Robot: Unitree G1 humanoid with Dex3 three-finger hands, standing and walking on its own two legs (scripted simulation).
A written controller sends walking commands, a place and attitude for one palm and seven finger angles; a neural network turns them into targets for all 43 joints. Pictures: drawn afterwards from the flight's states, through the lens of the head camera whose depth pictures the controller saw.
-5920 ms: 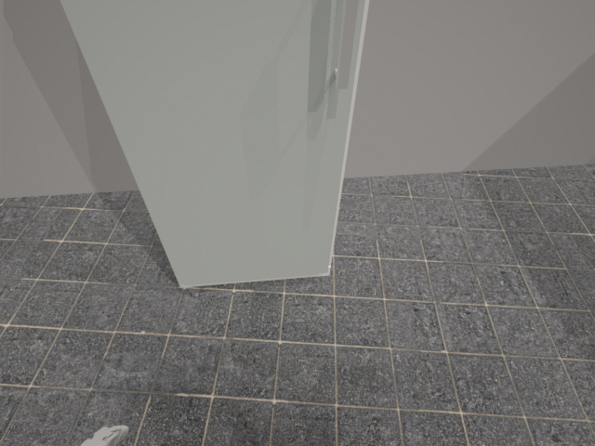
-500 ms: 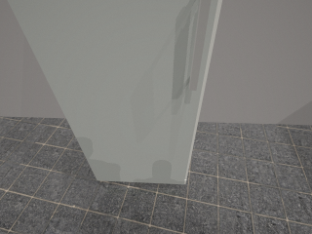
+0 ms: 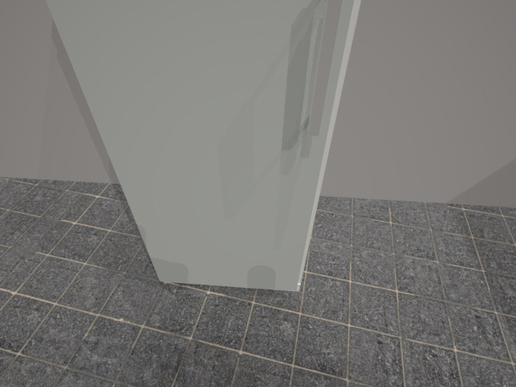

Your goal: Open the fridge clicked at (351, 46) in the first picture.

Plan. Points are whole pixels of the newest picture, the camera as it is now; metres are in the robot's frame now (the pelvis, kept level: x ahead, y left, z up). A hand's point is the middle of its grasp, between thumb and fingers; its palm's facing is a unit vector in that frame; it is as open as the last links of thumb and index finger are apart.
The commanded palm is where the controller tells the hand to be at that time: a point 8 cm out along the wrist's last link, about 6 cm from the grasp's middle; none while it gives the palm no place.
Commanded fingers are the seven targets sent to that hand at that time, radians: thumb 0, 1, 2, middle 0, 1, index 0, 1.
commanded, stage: look again from close up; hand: right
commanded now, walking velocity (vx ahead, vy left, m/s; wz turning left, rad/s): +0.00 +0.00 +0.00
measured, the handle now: (322, 62) +0.62 -0.08 +0.25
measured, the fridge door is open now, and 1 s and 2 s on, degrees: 0 0 0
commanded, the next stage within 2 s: shuffle to correct the standing spot in 1.94 s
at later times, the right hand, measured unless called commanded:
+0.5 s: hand out of the picture -0.05 -0.23 -0.17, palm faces +0.07 +0.96 -0.25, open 7.4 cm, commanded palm none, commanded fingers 0.00 -0.90 -0.90 0.20 0.30 0.20 0.30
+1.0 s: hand out of the picture -0.21 -0.23 -0.18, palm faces +0.03 +0.98 -0.18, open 7.4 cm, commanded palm none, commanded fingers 0.00 -0.90 -0.90 0.20 0.30 0.20 0.30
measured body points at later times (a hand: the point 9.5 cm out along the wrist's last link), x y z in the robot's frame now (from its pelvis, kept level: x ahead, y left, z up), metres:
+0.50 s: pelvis -0.10 -0.02 -0.01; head -0.15 -0.03 +0.44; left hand -0.08 +0.25 -0.15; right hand -0.06 -0.28 -0.15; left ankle -0.14 +0.07 -0.71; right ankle +0.09 -0.07 -0.73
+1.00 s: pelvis -0.21 -0.06 +0.00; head -0.22 -0.06 +0.45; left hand -0.23 +0.15 -0.16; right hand -0.21 -0.28 -0.16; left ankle -0.14 +0.06 -0.74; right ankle -0.18 -0.16 -0.74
